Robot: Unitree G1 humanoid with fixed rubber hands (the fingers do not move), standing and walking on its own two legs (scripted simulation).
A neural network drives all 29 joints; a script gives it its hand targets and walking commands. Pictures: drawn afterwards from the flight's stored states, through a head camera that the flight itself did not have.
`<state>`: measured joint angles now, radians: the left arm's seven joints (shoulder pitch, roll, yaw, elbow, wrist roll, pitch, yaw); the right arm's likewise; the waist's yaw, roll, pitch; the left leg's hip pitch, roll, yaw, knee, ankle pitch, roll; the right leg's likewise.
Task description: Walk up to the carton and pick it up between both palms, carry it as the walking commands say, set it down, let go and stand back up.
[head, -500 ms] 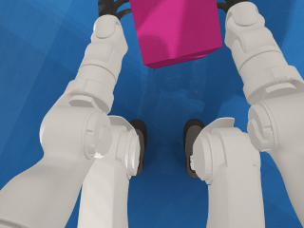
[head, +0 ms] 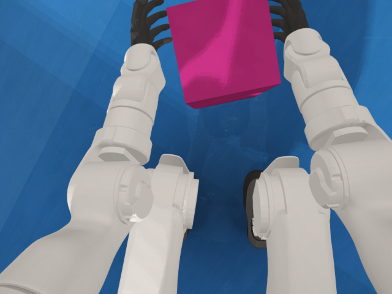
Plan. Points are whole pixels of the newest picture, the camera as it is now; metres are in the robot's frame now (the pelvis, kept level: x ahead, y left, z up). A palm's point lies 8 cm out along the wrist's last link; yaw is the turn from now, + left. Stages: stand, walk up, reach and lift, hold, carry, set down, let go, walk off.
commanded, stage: reach and lift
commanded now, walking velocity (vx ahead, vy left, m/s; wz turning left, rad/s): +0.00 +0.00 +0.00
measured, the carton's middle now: (220, 63) +0.50 -0.01 -0.24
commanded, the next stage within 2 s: none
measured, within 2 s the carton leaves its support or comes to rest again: neither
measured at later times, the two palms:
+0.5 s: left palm (138, 41) +0.50 +0.10 -0.09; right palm (310, 20) +0.52 -0.14 -0.10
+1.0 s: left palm (118, 32) +0.49 +0.11 -0.03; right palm (321, 9) +0.51 -0.13 -0.05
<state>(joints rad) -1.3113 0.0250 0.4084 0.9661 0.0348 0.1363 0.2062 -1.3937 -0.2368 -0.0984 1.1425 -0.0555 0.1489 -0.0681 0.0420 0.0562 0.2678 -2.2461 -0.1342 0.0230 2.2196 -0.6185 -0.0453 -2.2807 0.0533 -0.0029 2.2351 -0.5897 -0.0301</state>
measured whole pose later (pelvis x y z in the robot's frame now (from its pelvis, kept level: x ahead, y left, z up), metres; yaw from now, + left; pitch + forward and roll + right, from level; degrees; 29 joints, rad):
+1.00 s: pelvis -0.01 +0.00 +0.07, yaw -2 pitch +38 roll +3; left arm -1.14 -0.13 0.56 0.65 0.17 0.22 0.26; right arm -1.28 -0.11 -0.17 0.93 -0.17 0.29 -0.09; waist 0.04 0.03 0.12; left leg -2.08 -0.12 -0.01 1.98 -0.58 -0.05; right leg -2.13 0.10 0.02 1.99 -0.53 -0.01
